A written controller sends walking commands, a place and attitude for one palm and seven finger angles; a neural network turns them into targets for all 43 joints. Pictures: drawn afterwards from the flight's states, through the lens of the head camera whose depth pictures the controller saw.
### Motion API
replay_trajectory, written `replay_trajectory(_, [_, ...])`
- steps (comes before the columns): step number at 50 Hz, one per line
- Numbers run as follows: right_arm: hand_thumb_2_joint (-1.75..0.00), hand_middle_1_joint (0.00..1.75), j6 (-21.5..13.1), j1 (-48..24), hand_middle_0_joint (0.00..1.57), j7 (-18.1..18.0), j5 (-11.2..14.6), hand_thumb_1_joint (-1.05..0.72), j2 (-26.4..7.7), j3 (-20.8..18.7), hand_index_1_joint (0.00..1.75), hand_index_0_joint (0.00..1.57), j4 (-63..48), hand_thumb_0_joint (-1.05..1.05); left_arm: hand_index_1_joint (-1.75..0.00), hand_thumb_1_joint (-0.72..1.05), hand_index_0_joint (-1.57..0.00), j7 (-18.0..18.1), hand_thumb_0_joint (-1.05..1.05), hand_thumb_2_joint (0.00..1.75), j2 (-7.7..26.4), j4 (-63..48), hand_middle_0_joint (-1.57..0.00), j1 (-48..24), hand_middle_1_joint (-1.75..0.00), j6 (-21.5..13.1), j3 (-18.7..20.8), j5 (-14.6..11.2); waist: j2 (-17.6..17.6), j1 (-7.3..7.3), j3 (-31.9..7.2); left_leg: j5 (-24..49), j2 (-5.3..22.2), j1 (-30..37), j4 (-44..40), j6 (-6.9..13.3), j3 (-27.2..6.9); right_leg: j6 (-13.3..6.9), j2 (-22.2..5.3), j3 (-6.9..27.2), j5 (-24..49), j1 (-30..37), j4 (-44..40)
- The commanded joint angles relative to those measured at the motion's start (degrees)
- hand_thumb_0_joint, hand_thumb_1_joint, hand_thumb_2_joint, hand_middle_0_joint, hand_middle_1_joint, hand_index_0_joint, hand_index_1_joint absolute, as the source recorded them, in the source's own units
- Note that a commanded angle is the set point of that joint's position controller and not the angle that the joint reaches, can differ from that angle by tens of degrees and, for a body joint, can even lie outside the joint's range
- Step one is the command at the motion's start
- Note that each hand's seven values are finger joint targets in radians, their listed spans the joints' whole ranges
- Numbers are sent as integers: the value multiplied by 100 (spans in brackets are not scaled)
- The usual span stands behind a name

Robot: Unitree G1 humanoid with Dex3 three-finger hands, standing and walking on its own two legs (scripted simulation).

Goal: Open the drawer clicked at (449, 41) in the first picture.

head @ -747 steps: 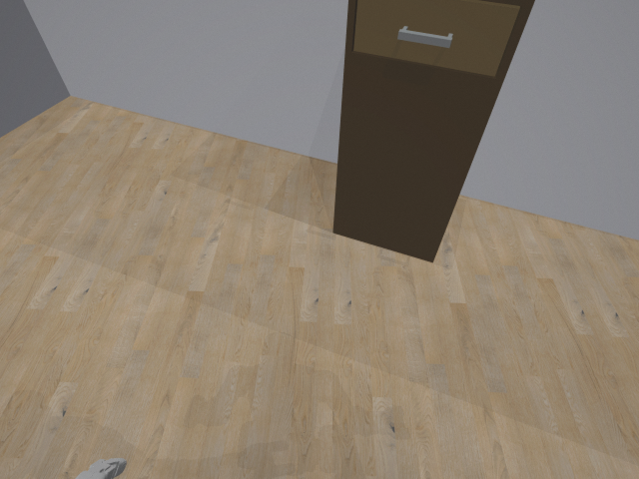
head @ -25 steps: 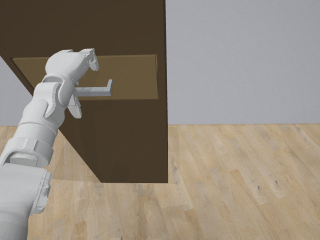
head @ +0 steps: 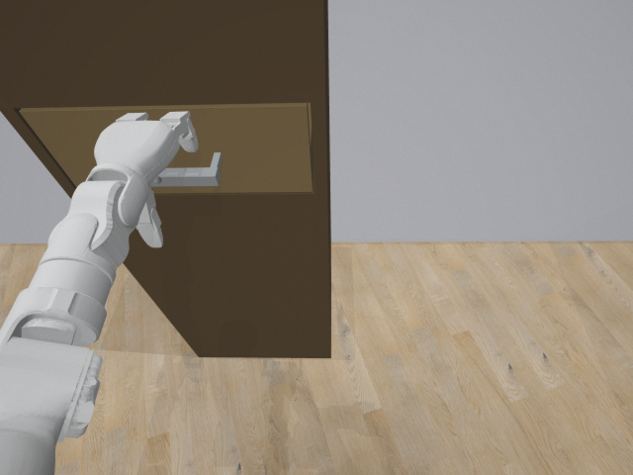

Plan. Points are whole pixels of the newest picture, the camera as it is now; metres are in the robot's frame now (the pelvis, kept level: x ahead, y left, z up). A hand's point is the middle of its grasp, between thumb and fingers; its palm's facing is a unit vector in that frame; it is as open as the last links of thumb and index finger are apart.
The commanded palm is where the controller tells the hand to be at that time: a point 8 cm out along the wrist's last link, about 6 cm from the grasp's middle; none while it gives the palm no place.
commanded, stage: lower the fingers behind the handle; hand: left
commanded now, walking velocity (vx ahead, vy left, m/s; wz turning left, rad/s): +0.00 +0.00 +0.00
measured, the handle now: (175, 168) +0.51 +0.22 +0.10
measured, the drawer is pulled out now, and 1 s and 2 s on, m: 0.00 0.00 0.00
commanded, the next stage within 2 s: close the thumb around the handle in 1.30 s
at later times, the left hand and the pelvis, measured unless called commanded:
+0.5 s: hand (155, 193) +0.45 +0.24 +0.10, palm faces -0.02 -0.04 -1.00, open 13.8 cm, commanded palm +0.44 +0.25 +0.15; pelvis +0.00 +0.01 +0.00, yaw +0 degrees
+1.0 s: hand (162, 208) +0.45 +0.24 +0.07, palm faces -0.01 -0.03 -1.00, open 13.8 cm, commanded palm +0.43 +0.24 +0.13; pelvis -0.01 +0.01 -0.01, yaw -1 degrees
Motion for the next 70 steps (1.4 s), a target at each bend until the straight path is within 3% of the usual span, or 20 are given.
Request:
replay_trajectory(1, [-90, 30, -142, 155, 20, -63, -39, -90, -793, -253, 30, 20, -489, 0, -120, -50, -30, 326, 0, 30, 1694, -852, -30, -2705, -120, 18, 780, -14, -272, -69, -2052, 2089, 1, 1055, -87, 62, -209, -87, 85, 190, 1917, 657, -205])
replay_trajectory(4, [-90, 30, -129, 162, 20, -65, -45, -90, -793, -258, 30, 20, -529, 0, -120, -50, -30, 351, 0, 30, 1763, -941, -30, -2591, -120, -11, 838, 19, -157, -27, -2278, 2325, -9, 1055, -28, 66, -183, -92, 81, 221, 2168, 800, -138])
replay_trajectory(11, [-90, 30, -76, 184, 20, -30, -53, -90, -799, -293, 30, 20, -546, 0, -120, -50, -30, 314, 0, 30, 1430, -937, -30, -2314, -120, -65, 621, 2, -230, -73, -2060, 2350, 25, 1056, 14, 51, -206, -88, 112, 169, 2079, 544, -115])
replay_trajectory(18, [-90, 30, -82, 302, 20, -51, -86, -90, -807, -335, 30, 20, -461, 0, -120, -50, -30, 497, 0, 30, 1618, -816, -30, -2213, -120, -220, 850, 35, -232, -98, -2097, 2344, 25, 998, 114, 52, -231, -104, 132, 178, 1963, 417, -74])
replay_trajectory(21, [-90, 30, -84, 329, 20, -26, -93, -90, -798, -344, 30, 20, -432, 0, -120, -50, -30, 591, 0, 30, 1407, -773, -30, -2302, -120, -161, 672, 66, -140, -133, -2125, 2272, 41, 1047, 127, 23, -249, -103, 141, 138, 1824, 229, -28])
replay_trajectory(29, [-90, 30, -58, 389, 20, -58, -100, -90, -850, -305, 30, 20, -475, 0, -120, -50, -30, 687, 0, 30, 1772, -330, -30, -2119, -120, -65, 941, 176, -355, -69, -2166, 2059, 31, 643, 141, 42, -204, -99, 127, 180, 1839, 431, 25])
replay_trajectory(35, [-90, 30, -73, 418, 20, -50, -113, -90, -812, -339, 30, 20, -529, 0, -120, -50, -30, 792, 0, 30, 1523, -315, -30, -1968, -120, -129, 802, 221, -125, -62, -2129, 2013, 52, 685, 177, 20, -196, -108, 154, 156, 1651, 190, 65])
replay_trajectory(39, [-90, 30, -78, 468, 20, -52, -121, -90, -832, -348, 30, 20, -522, 0, -120, -50, -30, 888, 0, 30, 1687, -282, -30, -1823, -120, -160, 978, 243, -237, -44, -2221, 2056, 55, 592, 223, 27, -203, -108, 167, 175, 1719, 255, 107])
replay_trajectory(41, [-90, 30, -95, 477, 20, -28, -125, -90, -817, -369, 30, 20, -502, 0, -120, -50, -30, 939, 0, 30, 1391, -311, -30, -1891, -120, -138, 758, 237, -174, -105, -2086, 2002, 67, 633, 225, 18, -199, -107, 175, 150, 1634, 81, 89])
replay_trajectory(44, [-90, 30, -94, 490, 20, -37, -133, -90, -842, -369, 30, 20, -488, 0, -120, -50, -30, 1024, 0, 30, 1644, -362, -30, -1876, -120, -156, 964, 265, -155, -69, -2224, 1996, 63, 593, 238, 23, -204, -108, 174, 181, 1648, 165, 118])
replay_trajectory(46, [-90, 30, -114, 499, 20, -29, -123, -90, -828, -379, 30, 20, -474, 0, -120, -50, -30, 1073, 0, 30, 1397, -398, -30, -2047, -120, -135, 746, 275, -122, -151, -2111, 1861, 71, 613, 233, 10, -233, -110, 182, 142, 1476, -17, 109])
replay_trajectory(49, [-90, 30, -141, 526, 20, -50, -132, -90, -835, -396, 30, 20, -430, 0, -120, -50, -30, 1159, 0, 30, 1563, -408, -30, -2267, -120, -112, 842, 327, -30, -179, -2238, 1823, 76, 718, 247, 19, -259, -111, 189, 162, 1370, -62, 105])
replay_trajectory(51, [-90, 30, -162, 559, 20, -50, -131, -90, -821, -390, 30, 20, -393, 0, -120, -50, -30, 1173, 0, 30, 1361, -229, -30, -2295, -120, -39, 691, 329, -68, -227, -2103, 1727, 84, 725, 230, 7, -284, -120, 200, 118, 1259, -189, 91])
replay_trajectory(53, [-90, 30, -169, 579, 20, -70, -132, -90, -858, -369, 30, 20, -382, 0, -120, -50, -30, 1162, 0, 30, 1545, -122, -30, -2300, -120, -15, 831, 304, -293, -233, -2151, 1658, 75, 599, 232, 38, -262, -106, 189, 157, 1305, -18, 61])
replay_trajectory(54, [-90, 30, -170, 581, 20, -73, -125, -90, -848, -366, 30, 20, -385, 0, -120, -50, -30, 1162, 0, 30, 1626, -136, -30, -2292, -120, -6, 871, 341, -114, -177, -2224, 1775, 66, 631, 231, 28, -264, -117, 186, 164, 1399, -1, 111])
replay_trajectory(56, [-90, 30, -175, 567, 20, -63, -125, -90, -815, -383, 30, 20, -384, 0, -120, -50, -30, 1136, 0, 30, 1270, -209, -30, -2394, -120, 13, 587, 324, -21, -261, -2153, 1769, 76, 768, 244, 15, -260, -112, 193, 130, 1343, -163, 79])
replay_trajectory(58, [-90, 30, -176, 587, 20, -80, -131, -90, -857, -358, 30, 20, -377, 0, -120, -50, -30, 1111, 0, 30, 1551, -49, -30, -2279, -120, 9, 822, 323, -257, -222, -2127, 1700, 76, 604, 224, 31, -270, -116, 188, 154, 1337, 4, 61])
replay_trajectory(61, [-90, 30, -191, 583, 20, -79, -122, -90, -822, -364, 30, 20, -411, 0, -120, -50, -30, 1072, 0, 30, 1336, -113, -30, -2308, -120, -16, 641, 322, -137, -221, -2113, 1687, 58, 650, 228, 25, -267, -113, 188, 141, 1336, -76, 80])
replay_trajectory(68, [-90, 30, -187, 579, 20, -114, -123, -90, -859, -343, 30, 20, -427, 0, -120, -50, -30, 1037, 0, 30, 1702, -46, -30, -2202, -120, -100, 926, 322, -318, -203, -2146, 1673, 37, 460, 265, 58, -217, -92, 171, 211, 1494, 135, 70])
replay_trajectory(70, [-90, 30, -194, 582, 20, -105, -118, -90, -831, -351, 30, 20, -430, 0, -120, -50, -30, 1044, 0, 30, 1573, -45, -30, -2191, -120, -102, 823, 316, -200, -198, -2038, 1649, 30, 462, 256, 50, -193, -94, 168, 189, 1495, 60, 74])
